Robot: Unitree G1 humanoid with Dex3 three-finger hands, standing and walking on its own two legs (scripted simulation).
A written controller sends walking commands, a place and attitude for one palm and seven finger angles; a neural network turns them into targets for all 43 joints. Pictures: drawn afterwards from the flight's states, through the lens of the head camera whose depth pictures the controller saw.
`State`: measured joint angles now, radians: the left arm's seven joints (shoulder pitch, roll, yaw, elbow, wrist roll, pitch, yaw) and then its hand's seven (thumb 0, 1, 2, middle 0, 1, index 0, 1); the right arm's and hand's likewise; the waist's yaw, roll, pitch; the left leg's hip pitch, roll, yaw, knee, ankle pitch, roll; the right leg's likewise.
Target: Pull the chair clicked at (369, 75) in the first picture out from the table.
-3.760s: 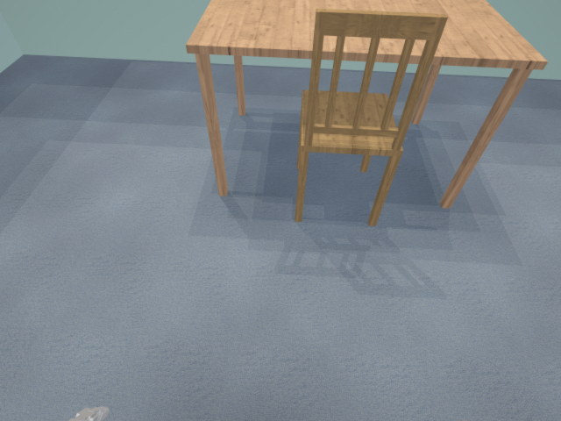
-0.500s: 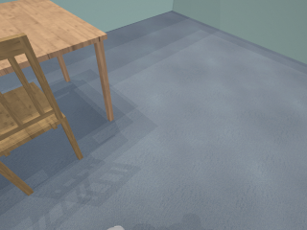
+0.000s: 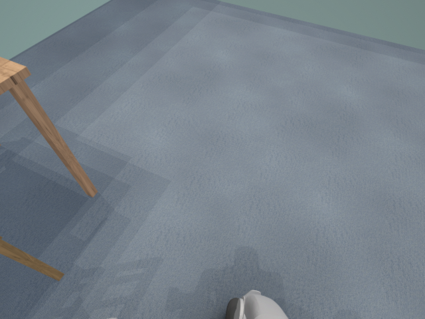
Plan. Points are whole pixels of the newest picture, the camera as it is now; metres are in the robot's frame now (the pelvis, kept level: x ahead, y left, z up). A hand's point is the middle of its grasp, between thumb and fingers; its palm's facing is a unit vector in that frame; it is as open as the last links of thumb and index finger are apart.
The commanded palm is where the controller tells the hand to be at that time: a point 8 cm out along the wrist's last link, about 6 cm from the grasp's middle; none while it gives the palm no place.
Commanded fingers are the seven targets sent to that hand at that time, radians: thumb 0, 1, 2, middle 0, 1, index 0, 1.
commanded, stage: turn to face it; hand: left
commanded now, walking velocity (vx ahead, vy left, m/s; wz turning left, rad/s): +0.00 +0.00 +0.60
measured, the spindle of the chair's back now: out of the picture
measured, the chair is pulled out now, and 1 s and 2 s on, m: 0.00 0.00 0.00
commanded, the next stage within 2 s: take the last steps up to it in 1.88 s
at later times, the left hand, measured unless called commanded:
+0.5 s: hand out of the picture +0.12 +0.21 -0.18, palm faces +0.26 -0.95 -0.15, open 7.4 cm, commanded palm none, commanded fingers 0.00 0.90 0.90 -0.20 -0.30 -0.20 -0.30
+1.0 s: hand out of the picture +0.04 +0.17 -0.13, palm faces +0.52 -0.80 -0.30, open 7.4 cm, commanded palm none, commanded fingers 0.00 0.90 0.90 -0.20 -0.30 -0.20 -0.30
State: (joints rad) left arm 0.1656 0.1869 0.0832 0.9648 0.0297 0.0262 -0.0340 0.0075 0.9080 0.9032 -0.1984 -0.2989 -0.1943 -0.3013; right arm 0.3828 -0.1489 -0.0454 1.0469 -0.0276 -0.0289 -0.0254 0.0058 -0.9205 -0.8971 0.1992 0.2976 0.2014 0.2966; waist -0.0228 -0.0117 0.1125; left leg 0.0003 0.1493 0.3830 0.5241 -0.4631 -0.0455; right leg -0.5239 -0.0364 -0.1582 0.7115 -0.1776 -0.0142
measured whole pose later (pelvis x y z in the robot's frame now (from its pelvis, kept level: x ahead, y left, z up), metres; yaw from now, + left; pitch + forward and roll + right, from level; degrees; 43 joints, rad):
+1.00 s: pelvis +0.07 -0.05 +0.01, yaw +30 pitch -1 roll +2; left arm 0.23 0.18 0.05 0.89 0.02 0.01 0.03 0.01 0.90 0.90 -0.20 -0.30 -0.20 -0.30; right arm 0.17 -0.28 -0.10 0.92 -0.03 0.08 0.02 0.01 -0.91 -0.90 0.20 0.30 0.20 0.30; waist -0.01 0.04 0.05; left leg -0.53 -0.02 -0.02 1.11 -0.41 -0.05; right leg -0.23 -0.08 -0.13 0.55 -0.30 -0.03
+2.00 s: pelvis +0.05 -0.07 +0.02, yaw +60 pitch -1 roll +2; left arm 0.23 0.16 0.03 0.91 0.03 0.01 0.02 0.01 0.90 0.90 -0.21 -0.30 -0.20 -0.30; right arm 0.21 -0.24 -0.07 0.98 -0.02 0.08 0.01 0.01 -0.91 -0.90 0.20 0.30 0.20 0.30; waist 0.00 0.01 0.06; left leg -0.40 0.02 0.00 0.96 -0.43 -0.05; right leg -0.22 -0.09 -0.16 0.49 -0.26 -0.02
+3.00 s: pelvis +0.16 +0.16 +0.02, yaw +63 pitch +0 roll -1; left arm 0.31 0.15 0.04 1.09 0.02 -0.05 0.01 0.00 0.92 0.90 -0.20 -0.30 -0.20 -0.30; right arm 0.18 -0.17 -0.04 1.02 -0.03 -0.03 0.01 0.01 -0.92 -0.90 0.19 0.30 0.20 0.30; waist 0.03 0.02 0.01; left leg -0.45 0.08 0.07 0.70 -0.25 0.00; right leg -0.11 0.01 -0.16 0.37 -0.26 -0.05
